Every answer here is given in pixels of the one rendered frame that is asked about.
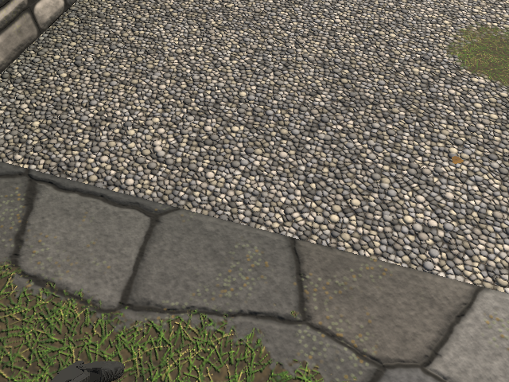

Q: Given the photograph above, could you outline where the left robot hand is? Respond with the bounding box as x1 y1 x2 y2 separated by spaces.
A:
49 361 125 382

